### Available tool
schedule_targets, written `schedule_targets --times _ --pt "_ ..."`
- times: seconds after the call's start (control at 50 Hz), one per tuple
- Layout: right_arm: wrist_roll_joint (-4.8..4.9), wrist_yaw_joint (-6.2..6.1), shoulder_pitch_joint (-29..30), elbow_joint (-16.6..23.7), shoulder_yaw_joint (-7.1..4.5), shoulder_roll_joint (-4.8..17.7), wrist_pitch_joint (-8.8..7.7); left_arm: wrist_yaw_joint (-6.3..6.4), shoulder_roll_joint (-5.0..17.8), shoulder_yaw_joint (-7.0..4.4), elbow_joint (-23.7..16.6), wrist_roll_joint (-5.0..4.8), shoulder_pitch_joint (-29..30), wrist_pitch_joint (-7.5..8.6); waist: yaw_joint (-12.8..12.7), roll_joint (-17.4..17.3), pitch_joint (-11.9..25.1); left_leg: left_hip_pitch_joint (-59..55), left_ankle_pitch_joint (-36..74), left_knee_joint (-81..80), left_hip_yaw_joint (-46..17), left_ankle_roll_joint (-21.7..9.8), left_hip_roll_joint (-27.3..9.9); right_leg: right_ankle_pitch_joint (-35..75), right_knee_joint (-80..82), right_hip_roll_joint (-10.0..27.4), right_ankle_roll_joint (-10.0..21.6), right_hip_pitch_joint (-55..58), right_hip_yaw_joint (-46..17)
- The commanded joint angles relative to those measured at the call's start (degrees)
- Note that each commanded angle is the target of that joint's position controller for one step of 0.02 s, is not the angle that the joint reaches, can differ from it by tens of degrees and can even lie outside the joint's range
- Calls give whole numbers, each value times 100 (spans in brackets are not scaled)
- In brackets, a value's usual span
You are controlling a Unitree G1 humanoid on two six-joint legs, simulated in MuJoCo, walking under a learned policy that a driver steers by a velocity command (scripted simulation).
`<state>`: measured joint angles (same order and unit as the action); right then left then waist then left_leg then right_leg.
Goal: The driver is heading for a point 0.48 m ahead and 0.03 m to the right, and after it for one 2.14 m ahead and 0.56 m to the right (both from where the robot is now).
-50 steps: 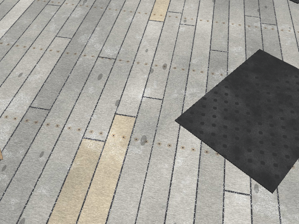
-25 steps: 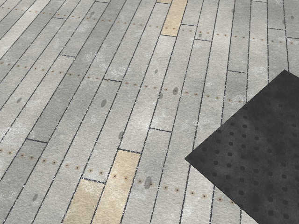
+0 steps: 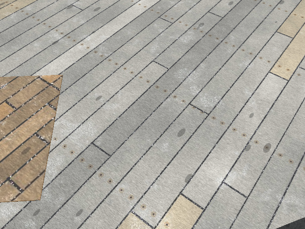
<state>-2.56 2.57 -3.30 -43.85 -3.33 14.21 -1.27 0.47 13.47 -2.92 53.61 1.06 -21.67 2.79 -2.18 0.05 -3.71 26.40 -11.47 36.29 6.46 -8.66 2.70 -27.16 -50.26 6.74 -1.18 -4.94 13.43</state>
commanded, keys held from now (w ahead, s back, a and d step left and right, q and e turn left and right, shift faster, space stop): w+q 0.08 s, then w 0.22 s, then w+e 0.70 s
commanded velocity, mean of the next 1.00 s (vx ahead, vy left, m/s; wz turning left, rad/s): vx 0.50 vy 0.00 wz -0.10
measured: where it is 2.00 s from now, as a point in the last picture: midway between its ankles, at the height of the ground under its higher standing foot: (191, 126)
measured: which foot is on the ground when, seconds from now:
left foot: down 0.00-0.54, up 0.56-1.00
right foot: up 0.00-0.50, down 0.52-1.00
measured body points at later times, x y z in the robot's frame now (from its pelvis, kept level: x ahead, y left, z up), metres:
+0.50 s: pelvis +0.28 +0.00 +0.01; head +0.31 +0.00 +0.46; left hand +0.45 +0.25 -0.09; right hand +0.28 -0.28 -0.13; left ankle +0.09 +0.05 -0.71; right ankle +0.42 -0.08 -0.71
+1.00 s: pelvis +0.56 +0.00 +0.02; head +0.59 +0.00 +0.47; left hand +0.57 +0.29 -0.11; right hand +0.75 -0.25 -0.07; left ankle +0.72 +0.11 -0.70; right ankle +0.43 -0.07 -0.72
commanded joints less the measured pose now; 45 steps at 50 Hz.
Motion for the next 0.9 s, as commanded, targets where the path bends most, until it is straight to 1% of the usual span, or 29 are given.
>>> schedule_targets --times 0.02,0.04,0.06,0.08,0.1,0.12,0.14,0.18,0.22,0.3,0.38,0.42,0.44,0.46,0.48,0.5,0.52,0.54,0.56,0.58,0.6,0.62,0.64,0.66,0.7,0.72,0.78,0.84,0.9 --pt "147 -211 -1912 -197 -486 1606 90 -96 773 -133 -1083 -15 906 212 897 -331 1306 -4113 92 -2034 -4007 -1395 -2156 157 -3207 -328 45 -4105 -1412" --pt "196 -238 -1621 -214 -397 1249 70 -93 681 -83 -1041 -54 833 275 646 -94 755 -3293 687 -2057 -3332 -1173 -1957 667 -2644 -96 88 -3885 -1421" --pt "212 -254 -1330 -192 -328 1004 28 -76 674 -93 -942 -18 702 258 367 75 434 -2604 1296 -2131 -2797 -926 -1610 811 -2132 60 82 -3466 -1448" --pt "259 -271 -1134 -164 -270 843 -15 -73 680 -98 -925 98 558 158 156 21 373 -2146 1656 -2212 -2448 -823 -1359 853 -1847 116 16 -3061 -1480" --pt "256 -257 -1043 -125 -220 733 -77 -91 638 -89 -844 159 373 43 48 -18 477 -1960 1866 -2266 -2207 -772 -1231 892 -1669 137 -24 -2772 -1473" --pt "262 -238 -1120 -144 -204 720 -153 -119 586 -82 -834 179 316 -43 14 -37 522 -1873 2132 -2313 -2085 -783 -1155 930 -1549 101 -63 -2684 -1399" --pt "264 -222 -1230 -199 -208 770 -205 -144 530 -71 -846 173 346 -96 0 -58 502 -1803 2225 -2392 -1955 -771 -1091 1071 -1358 89 -88 -2702 -1346" --pt "248 -206 -1503 -301 -212 836 -259 -174 478 -52 -961 160 718 -135 111 -140 328 -1791 2172 -2580 -1840 -679 -1029 1530 -884 111 -118 -2941 -1274" --pt "250 -203 -1767 -395 -186 799 -275 -186 485 -44 -1084 146 1164 -139 278 -213 170 -2002 2151 -2679 -1791 -536 -991 2008 -330 119 -115 -3243 -1253" --pt "246 -226 -2148 -534 -156 820 -300 -221 474 -12 -1284 97 1849 -108 543 -306 85 -2597 2376 -2641 -1708 -328 -1025 2675 599 -14 -27 -3481 -1202" --pt "155 -275 -2363 -669 -105 801 -322 -266 456 38 -1455 43 2366 -57 711 -347 -110 -3147 2680 -2664 -1428 -257 -1195 2723 1313 -207 238 -3469 -990" --pt "107 -318 -2348 -746 -89 820 -330 -288 482 37 -1494 28 2362 -33 626 -383 -189 -3341 3114 -2593 -1272 -192 -1348 2437 1602 -343 445 -3225 -962" --pt "89 -343 -2225 -752 -87 855 -337 -285 507 24 -1453 17 2185 -22 493 -395 -149 -3359 3755 -2409 -1122 -120 -1377 2214 1731 -477 569 -2890 -919" --pt "72 -367 -2117 -755 -91 916 -347 -259 559 -6 -1357 10 1875 -18 336 -442 8 -3394 4710 -2053 -978 -41 -1384 1960 1785 -687 694 -2423 -839" --pt "39 -381 -2054 -773 -102 984 -342 -216 660 -59 -1194 6 1357 -7 111 -469 298 -3467 5530 -1390 -847 34 -1360 1716 1833 -918 821 -1860 -779" --pt "36 -383 -1969 -773 -106 1027 -310 -172 738 -121 -919 30 545 26 -258 -359 720 -3356 5758 -324 -642 124 -1223 1792 2171 -1124 958 -996 -697" --pt "74 -392 -1918 -683 -69 978 -324 -118 966 -211 -683 127 -357 62 -640 -164 1217 -2406 4608 1078 -476 228 -1070 1795 2281 -605 1225 385 -1356" --pt "275 -323 -2356 -454 22 563 -364 -77 1730 -430 -643 209 -865 51 -459 1103 1848 -367 1563 3518 -92 564 -94 1554 2539 1006 2111 1954 -4193" --pt "104 -290 -2239 -431 -15 735 -402 -169 1509 -383 -607 -28 -419 -9 -209 1039 1891 698 -1548 4278 -835 535 319 1888 3348 1329 2355 2058 -5796" --pt "49 -263 -1799 -305 -5 763 -420 -196 1319 -346 -705 -127 126 -27 -34 558 1056 1077 -1135 4305 -1144 505 -142 1414 3362 1170 2228 1316 -4952" --pt "65 -232 -1482 -216 17 787 -472 -206 1001 -272 -767 -100 413 -36 13 94 581 1049 -748 3951 -1084 527 -389 1622 3537 962 2067 571 -4324" --pt "63 -214 -1358 -163 25 719 -453 -185 868 -228 -753 -74 520 -31 157 -45 283 890 -648 3543 -1060 566 -554 1942 3674 684 1887 31 -3887" --pt "3 -208 -1389 -121 46 678 -368 -155 778 -191 -697 -90 561 -14 315 8 185 632 -606 3211 -1040 662 -662 2312 3781 433 1745 -380 -3536" --pt "-31 -192 -1473 -124 71 607 -272 -143 796 -185 -674 -100 539 22 394 122 254 421 -590 2993 -998 759 -704 2551 3844 288 1703 -574 -3305" --pt "-46 -176 -1402 -49 105 528 -158 -139 945 -232 -621 -119 364 87 404 204 314 411 -491 2629 -848 929 -720 2866 3931 133 1757 -758 -3053" --pt "-39 -171 -1220 28 117 511 -135 -131 1007 -253 -612 -121 301 92 377 211 264 507 -332 2373 -792 1012 -746 2789 4005 67 1758 -833 -2985" --pt "-13 -164 -408 317 144 496 -120 -123 1050 -284 -578 -132 -2 72 129 246 67 878 384 1385 -703 1203 -781 2679 4113 -84 1625 -734 -2971" --pt "35 -139 134 497 180 456 -137 -110 1082 -319 -548 -129 -302 47 -128 315 143 943 951 623 -713 1247 -673 2907 3906 -161 1449 -316 -3010" --pt "77 -128 583 681 208 474 -184 -71 1100 -334 -550 -71 -531 17 -306 359 185 940 999 135 -713 1213 -513 3428 3569 -106 1405 97 -3173"
Keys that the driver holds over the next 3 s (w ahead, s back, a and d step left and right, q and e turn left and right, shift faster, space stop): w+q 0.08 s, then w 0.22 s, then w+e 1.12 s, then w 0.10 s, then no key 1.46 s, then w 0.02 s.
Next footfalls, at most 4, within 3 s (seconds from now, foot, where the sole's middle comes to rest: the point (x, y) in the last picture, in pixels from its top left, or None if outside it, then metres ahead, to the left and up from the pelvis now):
0.52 right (180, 223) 0.47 -0.07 -0.75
1.04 left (145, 159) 0.76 0.09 -0.75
1.56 right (208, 133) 0.92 -0.22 -0.75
2.00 left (183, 109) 1.08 -0.10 -0.75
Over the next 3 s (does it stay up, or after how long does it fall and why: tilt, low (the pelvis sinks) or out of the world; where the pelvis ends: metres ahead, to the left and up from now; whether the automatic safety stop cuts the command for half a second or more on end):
stays up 0.97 -0.15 0.03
